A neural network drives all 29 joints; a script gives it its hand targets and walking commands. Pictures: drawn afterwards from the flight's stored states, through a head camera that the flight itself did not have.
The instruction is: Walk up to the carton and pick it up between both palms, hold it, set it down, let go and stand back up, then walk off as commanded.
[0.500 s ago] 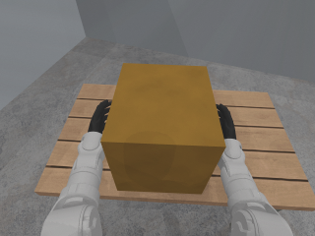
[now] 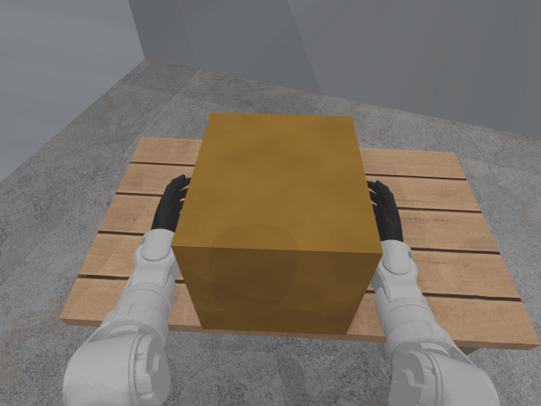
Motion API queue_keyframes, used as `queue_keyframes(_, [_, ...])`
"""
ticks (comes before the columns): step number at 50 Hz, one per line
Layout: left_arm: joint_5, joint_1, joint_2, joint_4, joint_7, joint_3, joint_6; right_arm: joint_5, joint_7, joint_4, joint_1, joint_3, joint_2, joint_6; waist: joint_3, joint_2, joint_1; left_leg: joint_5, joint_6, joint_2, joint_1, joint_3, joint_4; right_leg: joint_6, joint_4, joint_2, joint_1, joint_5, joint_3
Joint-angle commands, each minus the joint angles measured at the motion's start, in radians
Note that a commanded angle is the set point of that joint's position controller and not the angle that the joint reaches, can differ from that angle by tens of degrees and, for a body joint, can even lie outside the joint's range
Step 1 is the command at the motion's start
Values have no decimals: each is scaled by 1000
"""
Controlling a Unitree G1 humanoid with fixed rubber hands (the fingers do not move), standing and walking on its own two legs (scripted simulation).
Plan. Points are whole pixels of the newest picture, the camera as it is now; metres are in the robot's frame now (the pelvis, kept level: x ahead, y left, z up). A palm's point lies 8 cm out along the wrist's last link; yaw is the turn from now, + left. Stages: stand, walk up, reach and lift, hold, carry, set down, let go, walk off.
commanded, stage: set down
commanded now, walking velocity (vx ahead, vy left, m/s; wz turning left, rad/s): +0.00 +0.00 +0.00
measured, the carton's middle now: (277, 222) +0.44 +0.00 -0.01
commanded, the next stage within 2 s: none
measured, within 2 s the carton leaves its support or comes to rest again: rests again in 0.36 s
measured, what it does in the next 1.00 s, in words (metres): stands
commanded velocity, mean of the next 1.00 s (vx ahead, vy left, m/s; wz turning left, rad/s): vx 0.00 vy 0.00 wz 0.00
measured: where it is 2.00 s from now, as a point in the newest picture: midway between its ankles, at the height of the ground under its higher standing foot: outside the picture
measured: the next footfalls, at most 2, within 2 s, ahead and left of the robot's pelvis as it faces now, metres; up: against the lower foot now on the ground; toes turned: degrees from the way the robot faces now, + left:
none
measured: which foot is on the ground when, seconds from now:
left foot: down 0.00-1.00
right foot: down 0.00-1.00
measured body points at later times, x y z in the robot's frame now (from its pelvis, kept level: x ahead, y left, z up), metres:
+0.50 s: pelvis +0.00 +0.00 +0.00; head +0.06 +0.01 +0.45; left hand +0.42 +0.18 +0.04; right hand +0.40 -0.17 +0.03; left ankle -0.02 +0.10 -0.75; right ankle +0.00 -0.10 -0.75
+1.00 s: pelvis +0.00 +0.00 +0.00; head +0.07 +0.01 +0.44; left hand +0.42 +0.18 +0.03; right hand +0.40 -0.17 +0.03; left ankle -0.02 +0.10 -0.75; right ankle +0.00 -0.10 -0.75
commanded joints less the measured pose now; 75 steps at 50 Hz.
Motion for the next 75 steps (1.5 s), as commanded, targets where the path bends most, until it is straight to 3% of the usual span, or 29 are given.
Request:
queue_keyframes(1, [30, -623, -531, -111, -97, -198, -89, -100, 148, -41, -585, 265, 514, -55, -549, 47, -6, 327, -67, 16, 41, 37, -35, 22, 65, -28, 428, 356, 23])
queue_keyframes(6, [56, -600, -508, -76, -91, -162, -88, -116, 155, -11, -565, 229, 492, -50, -511, 85, 0, 326, -75, 22, 82, 34, -32, 11, 39, -26, 357, 266, 17])
queue_keyframes(9, [55, -620, -510, -84, -90, -167, -96, -132, 155, -6, -571, 208, 499, -54, -554, 88, -16, 316, -77, 25, 82, 32, -28, 9, 43, -25, 338, 246, 15])
queue_keyframes(10, [65, -591, -510, -72, -88, -153, -94, -123, 157, 1, -558, 220, 508, -53, -536, 77, 2, 325, -69, 22, 83, 38, -24, 11, 41, -27, 336, 264, 22])
queue_keyframes(13, [75, -583, -491, -54, -94, -133, -99, -140, 153, 20, -545, 200, 504, -48, -497, 74, -7, 305, -68, 23, 58, 37, -29, 12, 47, -29, 356, 258, 24])
queue_keyframes(17, [81, -545, -497, -33, -98, -122, -97, -142, 153, 10, -527, 205, 514, -57, -494, 62, -2, 346, -68, 27, 70, 33, -19, 13, 51, -23, 343, 278, 20])
queue_keyframes(23, [93, -520, -486, -30, -98, -91, -115, -146, 155, 7, -517, 217, 521, -65, -474, 39, 14, 308, -55, 20, 22, 38, -28, 19, 64, -32, 384, 303, 35])
queue_keyframes(27, [91, -494, -476, -6, -107, -88, -122, -158, 148, 11, -495, 216, 519, -71, -455, 13, 7, 329, -53, 18, 4, 37, -26, 23, 74, -32, 403, 356, 39])
queue_keyframes(29, [97, -491, -481, -16, -107, -90, -120, -164, 145, 44, -461, 206, 524, -68, -434, 30, -7, 334, -55, 22, 9, 33, -25, 22, 75, -30, 397, 341, 33])
queue_keyframes(31, [97, -482, -476, -14, -108, -82, -122, -152, 144, 34, -461, 221, 536, -70, -439, 16, 8, 311, -47, 14, -12, 37, -25, 22, 76, -36, 408, 354, 44])
queue_keyframes(41, [120, -447, -467, 10, -113, -66, -125, -168, 141, 46, -429, 209, 533, -84, -385, 15, -5, 261, -43, 9, -64, 30, -24, 26, 93, -44, 412, 359, 43])
queue_keyframes(43, [114, -462, -460, 1, -113, -74, -126, -167, 139, 50, -421, 198, 524, -85, -389, 27, -16, 248, -45, 9, -58, 29, -25, 23, 86, -45, 396, 333, 42])
queue_keyframes(44, [129, -469, -435, 7, -110, -52, -125, -172, 141, 64, -418, 191, 515, -83, -391, 27, -2, 249, -43, 10, -61, 32, -23, 21, 85, -43, 384, 308, 43])
queue_keyframes(48, [132, -476, -390, 14, -96, -35, -128, -168, 143, 67, -421, 153, 442, -84, -431, 51, -7, 260, -48, 13, -30, 30, -17, 14, 77, -39, 340, 277, 40])
queue_keyframes(52, [134, -480, -386, 32, -94, -9, -130, -190, 137, 74, -420, 104, 439, -79, -397, 24, -8, 244, -37, 16, -41, 29, -19, 14, 72, -36, 317, 241, 37])
queue_keyframes(55, [131, -464, -273, 45, -78, 32, -136, -174, 124, 77, -397, 85, 331, -80, -415, 24, 5, 251, -38, 14, -29, 31, -18, 16, 73, -35, 314, 246, 43])
queue_keyframes(58, [92, -443, -89, 42, -29, 48, -141, -107, 81, 114, -366, 71, 121, -86, -449, 45, -5, 261, -46, 16, -16, 29, -1, 15, 75, -31, 294, 230, 45])
queue_keyframes(59, [55, -447, 23, 52, 4, 47, -141, -41, 55, 133, -366, 81, -2, -87, -446, 64, 3, 249, -49, 18, -31, 24, 12, 10, 78, -29, 281, 210, 55])
queue_keyframes(60, [-2, -467, 91, 39, 27, 17, -141, 5, 33, 129, -382, 93, -77, -90, -493, 67, -14, 251, -53, 17, -32, 24, 28, 9, 83, -25, 257, 217, 55])
queue_keyframes(65, [-230, -569, 233, 77, 102, -142, -179, 270, -30, 158, -514, 258, -214, -96, -731, 66, -17, 333, -75, 6, -73, 7, 165, 3, 175, 2, 168, 320, 71])
queue_keyframes(68, [-330, -567, 272, 154, 92, -222, -221, 392, -44, 136, -557, 365, -253, -113, -850, 47, -14, 413, -84, -9, -151, 8, 246, 15, 262, -4, 186, 464, 83])
queue_keyframes(69, [-342, -574, 280, 179, 87, -241, -230, 418, -46, 150, -562, 380, -269, -118, -882, 69, -15, 433, -91, -5, -149, 2, 258, 14, 281, -3, 168, 475, 80])
queue_keyframes(73, [-391, -551, 284, 271, 59, -310, -220, 537, -35, 290, -556, 475, -369, -132, -814, 134, -1, 523, -111, 10, -72, -16, 316, 11, 327, 8, 6, 406, 65])
queue_keyframes(75, [-424, -578, 303, 324, 41, -336, -212, 595, -27, 363, -584, 520, -400, -131, -736, 129, -2, 523, -115, 12, -75, -28, 337, 13, 335, 13, -73, 324, 58])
